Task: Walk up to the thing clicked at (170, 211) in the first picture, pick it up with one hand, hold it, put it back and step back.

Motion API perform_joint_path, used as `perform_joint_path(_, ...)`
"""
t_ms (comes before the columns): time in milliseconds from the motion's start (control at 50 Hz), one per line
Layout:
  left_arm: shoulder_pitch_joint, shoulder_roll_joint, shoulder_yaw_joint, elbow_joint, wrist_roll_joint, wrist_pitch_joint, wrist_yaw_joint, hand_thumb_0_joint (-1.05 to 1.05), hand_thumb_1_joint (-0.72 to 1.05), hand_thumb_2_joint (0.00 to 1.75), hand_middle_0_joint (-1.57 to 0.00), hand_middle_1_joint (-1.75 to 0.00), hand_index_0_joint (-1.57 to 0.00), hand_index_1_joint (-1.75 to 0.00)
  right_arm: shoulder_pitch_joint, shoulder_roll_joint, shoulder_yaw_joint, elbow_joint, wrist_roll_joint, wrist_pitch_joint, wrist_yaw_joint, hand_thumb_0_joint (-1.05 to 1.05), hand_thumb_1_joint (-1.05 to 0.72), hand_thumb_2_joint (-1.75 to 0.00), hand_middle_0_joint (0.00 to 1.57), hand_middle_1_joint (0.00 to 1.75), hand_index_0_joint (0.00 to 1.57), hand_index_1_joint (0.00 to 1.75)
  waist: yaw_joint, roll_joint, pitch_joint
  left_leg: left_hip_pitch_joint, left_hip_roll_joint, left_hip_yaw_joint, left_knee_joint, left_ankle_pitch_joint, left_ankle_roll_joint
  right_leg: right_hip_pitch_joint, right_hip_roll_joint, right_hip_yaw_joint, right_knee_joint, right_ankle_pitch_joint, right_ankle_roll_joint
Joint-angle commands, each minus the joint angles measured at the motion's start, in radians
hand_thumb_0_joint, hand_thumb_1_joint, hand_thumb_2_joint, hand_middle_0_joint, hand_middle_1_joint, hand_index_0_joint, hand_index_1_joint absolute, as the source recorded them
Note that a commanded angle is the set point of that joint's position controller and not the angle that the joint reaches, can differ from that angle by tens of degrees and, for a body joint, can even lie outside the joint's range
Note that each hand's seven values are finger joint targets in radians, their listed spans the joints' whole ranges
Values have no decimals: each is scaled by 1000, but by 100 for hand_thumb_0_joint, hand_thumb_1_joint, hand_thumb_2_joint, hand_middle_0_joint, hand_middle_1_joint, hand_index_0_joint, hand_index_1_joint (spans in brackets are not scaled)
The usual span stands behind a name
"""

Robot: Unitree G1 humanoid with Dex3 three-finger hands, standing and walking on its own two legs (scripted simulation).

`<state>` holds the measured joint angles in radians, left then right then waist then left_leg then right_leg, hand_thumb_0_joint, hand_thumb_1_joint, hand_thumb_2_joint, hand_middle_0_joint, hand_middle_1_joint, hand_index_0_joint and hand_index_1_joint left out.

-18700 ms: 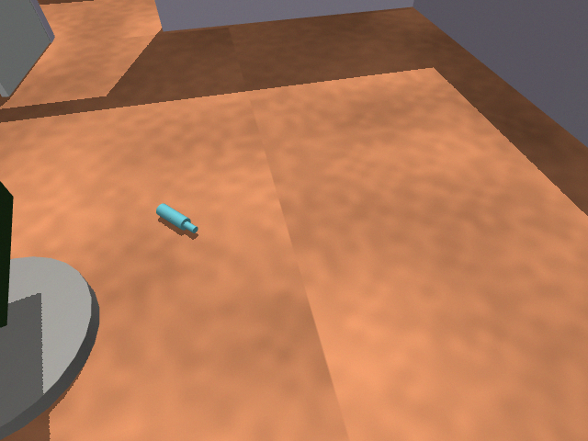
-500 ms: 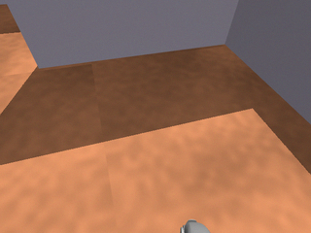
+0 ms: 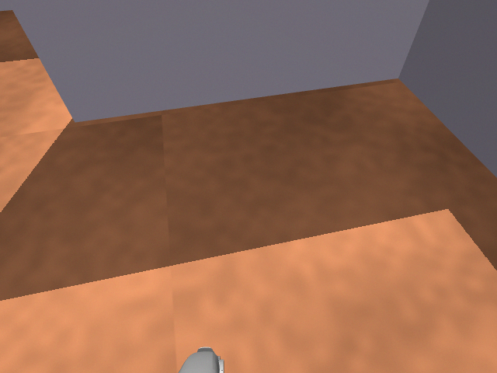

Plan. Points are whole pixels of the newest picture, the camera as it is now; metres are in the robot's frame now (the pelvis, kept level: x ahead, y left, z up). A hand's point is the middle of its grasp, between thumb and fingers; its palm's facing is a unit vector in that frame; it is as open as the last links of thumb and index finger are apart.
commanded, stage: walk up
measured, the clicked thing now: out of the picture -0.53 +0.57 -0.74
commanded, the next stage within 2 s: none
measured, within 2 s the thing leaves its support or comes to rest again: neither
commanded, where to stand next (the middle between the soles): +0.79 +0.00 m, yaw +0 degrees
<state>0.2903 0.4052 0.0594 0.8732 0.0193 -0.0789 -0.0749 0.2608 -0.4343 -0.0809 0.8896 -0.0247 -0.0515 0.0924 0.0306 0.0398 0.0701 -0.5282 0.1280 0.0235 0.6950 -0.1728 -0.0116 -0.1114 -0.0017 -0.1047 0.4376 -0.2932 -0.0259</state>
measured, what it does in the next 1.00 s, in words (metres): walks ahead: left foot, then right foot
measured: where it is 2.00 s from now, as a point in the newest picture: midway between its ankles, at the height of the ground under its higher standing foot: (273, 231)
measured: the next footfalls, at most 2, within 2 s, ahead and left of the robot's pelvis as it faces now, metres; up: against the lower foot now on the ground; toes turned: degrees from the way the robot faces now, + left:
left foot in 0.10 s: +0.23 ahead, +0.15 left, +0.00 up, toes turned +6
right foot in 0.56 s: +0.43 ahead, -0.13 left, +0.00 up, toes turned -6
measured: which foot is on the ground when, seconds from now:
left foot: up 0.00-0.08, down 0.10-0.58, up 0.60-0.98, down 1.00-1.00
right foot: down 0.00-0.12, up 0.14-0.54, down 0.56-1.00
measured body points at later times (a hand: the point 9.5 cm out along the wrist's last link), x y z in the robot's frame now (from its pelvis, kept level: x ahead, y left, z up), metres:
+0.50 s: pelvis +0.24 +0.02 +0.00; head +0.26 +0.01 +0.45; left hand +0.32 +0.34 -0.11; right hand +0.28 -0.31 -0.11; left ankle +0.20 +0.14 -0.74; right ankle +0.37 -0.14 -0.71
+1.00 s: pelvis +0.45 +0.00 -0.01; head +0.46 +0.01 +0.44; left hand +0.49 +0.33 -0.13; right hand +0.53 -0.32 -0.11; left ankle +0.56 +0.12 -0.74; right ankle +0.39 -0.13 -0.74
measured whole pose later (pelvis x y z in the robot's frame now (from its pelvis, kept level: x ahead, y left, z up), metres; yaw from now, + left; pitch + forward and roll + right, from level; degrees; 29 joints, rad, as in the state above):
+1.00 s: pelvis +0.45 +0.00 -0.01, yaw +3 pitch -2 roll -1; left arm 0.31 0.44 0.06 0.85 0.03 -0.04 -0.07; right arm 0.30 -0.42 -0.07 0.89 -0.01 -0.04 0.09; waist 0.02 0.00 0.05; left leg -0.41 0.07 0.08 0.57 -0.17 0.02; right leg -0.12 -0.06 -0.15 0.57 -0.41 0.00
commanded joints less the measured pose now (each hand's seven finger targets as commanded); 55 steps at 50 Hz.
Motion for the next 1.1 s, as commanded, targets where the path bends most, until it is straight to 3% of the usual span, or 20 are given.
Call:
perform_joint_path(0,-32,290,80,-86,-7,-27,17,0,90,90,-20,-30,-20,-30,-73,-148,-48,-88,0,-37,-4,0,-90,-90,20,30,20,30,13,-141,-17,148,-27,49,-119,65,22,-92,-242,153,-167,0,-169)
perform_joint_path(60,-25,249,53,-92,-2,-20,26,0,90,90,-20,-30,-20,-30,124,-215,-75,-28,-7,-48,-24,0,-90,-90,20,30,20,30,-102,19,-116,498,-80,56,-153,-41,69,-203,-172,75,182,241,-115)
perform_joint_path(80,19,183,25,-96,-12,-16,32,0,90,90,-20,-30,-20,-30,256,-287,-100,-4,-25,-54,-39,0,-90,-90,20,30,20,30,-163,220,-187,648,60,-153,-263,-230,124,-342,-87,6,508,163,-69)
perform_joint_path(100,61,154,24,-93,-30,-10,36,0,90,90,-20,-30,-20,-30,255,-356,-112,-37,-17,-59,-49,0,-90,-90,20,30,20,30,-144,297,-186,729,289,-661,-455,-378,190,-573,79,72,685,-208,-23)
perform_joint_path(120,34,263,42,-69,-20,-3,52,0,90,90,-20,-30,-20,-30,196,-364,-115,-54,24,-54,-49,0,-90,-90,20,30,20,30,-133,132,-176,627,321,-685,-474,-418,245,-549,-1,207,772,-214,-36)
perform_joint_path(200,105,248,39,-2,-28,3,37,0,90,90,-20,-30,-20,-30,46,-227,-58,-91,34,-57,-60,0,-90,-90,20,30,20,30,-38,89,-64,430,176,-212,-445,-76,186,-473,-89,201,668,-32,-13)
perform_joint_path(300,37,219,37,-28,-12,18,5,0,90,90,-20,-30,-20,-30,33,-241,-56,-112,21,-65,-58,0,-90,-90,20,30,20,30,-47,101,-14,393,159,-108,-497,-104,234,-473,-116,128,461,28,34)
perform_joint_path(460,-95,182,49,-53,-4,5,-10,0,90,90,-20,-30,-20,-30,53,-244,-55,-119,21,-54,-54,0,-90,-90,20,30,20,30,-58,76,-18,379,123,-14,-382,81,193,-295,-77,36,164,177,5)
perform_joint_path(520,41,215,70,-12,-5,-10,7,0,90,90,-20,-30,-20,-30,51,-208,-42,-132,25,-43,-61,0,-90,-90,20,30,20,30,24,-37,-108,312,73,36,-91,172,139,-9,-28,22,81,134,-30)
perform_joint_path(540,132,273,94,3,0,-22,20,0,90,90,-20,-30,-20,-30,106,-145,-17,-135,25,-43,-62,0,-90,-90,20,30,20,30,57,-202,-178,201,-6,90,169,79,101,147,-132,182,5,17,-64)
perform_joint_path(560,173,361,113,-18,-2,-28,33,0,90,90,-20,-30,-20,-30,135,-89,6,-153,23,-40,-61,0,-90,-90,20,30,20,30,59,-359,-193,-37,-127,83,383,-332,58,274,-373,585,-100,-94,-144)
perform_joint_path(580,164,387,109,-19,-17,-21,36,0,90,90,-20,-30,-20,-30,71,-192,-23,-135,22,-28,-72,0,-90,-90,20,30,20,30,85,-260,-145,-110,-118,-13,494,-380,54,206,-445,748,-174,-127,-236)
perform_joint_path(680,-6,261,70,-72,-27,-24,49,0,90,90,-20,-30,-20,-30,135,-192,-29,-48,29,-15,-55,0,-90,-90,20,30,20,30,-19,-200,-42,-7,-44,-82,377,-161,40,-36,-264,295,-172,105,-166)
perform_joint_path(800,-10,279,79,-108,-6,-31,40,0,90,90,-20,-30,-20,-30,18,-169,-34,-75,3,-12,-23,0,-90,-90,20,30,20,30,6,-173,6,18,-10,-19,74,-74,4,-128,-278,216,-226,-120,-209)
perform_joint_path(880,4,279,75,-108,-9,-27,34,0,90,90,-20,-30,-20,-30,-24,-150,-33,-86,2,-30,-18,0,-90,-90,20,30,20,30,14,-160,-22,93,-36,23,-81,2,15,-84,-254,168,-155,-27,-184)
perform_joint_path(940,-174,258,76,-159,2,12,21,0,90,90,-20,-30,-20,-30,95,-151,-35,-49,13,4,-4,0,-90,-90,20,30,20,30,-73,-170,-98,311,-85,135,-123,21,46,-157,-259,55,-22,-35,-124)
perform_joint_path(980,-80,177,40,-155,4,31,18,0,90,90,-20,-30,-20,-30,208,-232,-68,-23,5,3,-33,0,-90,-90,20,30,20,30,-121,153,-170,639,-57,-114,-284,-307,145,-411,-110,-45,478,-85,-51)
perform_joint_path(1000,-107,120,19,-191,-5,35,16,0,90,90,-20,-30,-20,-30,239,-329,-83,-46,-8,-2,-49,0,-90,-90,20,30,20,30,-129,308,-150,714,208,-675,-465,-489,275,-683,49,-33,717,-269,21)
perform_joint_path(1020,-162,199,29,-198,8,35,25,0,90,90,-20,-30,-20,-30,215,-342,-83,-58,19,-1,-56,0,-90,-90,20,30,20,30,-121,191,-86,604,322,-862,-551,-503,376,-686,-17,118,744,-340,-3)
perform_joint_path(1080,-106,216,29,-126,-3,38,18,0,90,90,-20,-30,-20,-30,94,-254,-44,-67,22,-4,-69,0,-90,-90,20,30,20,30,-45,42,-74,477,162,-523,-518,-358,259,-537,-80,182,641,-159,0)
